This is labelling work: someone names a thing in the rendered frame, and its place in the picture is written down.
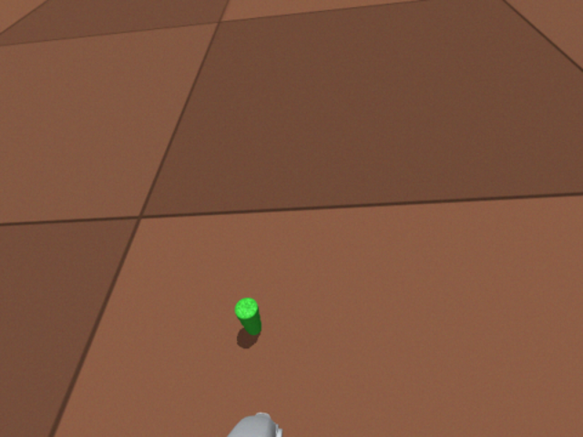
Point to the cup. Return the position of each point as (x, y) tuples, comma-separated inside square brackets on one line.
[(247, 311)]

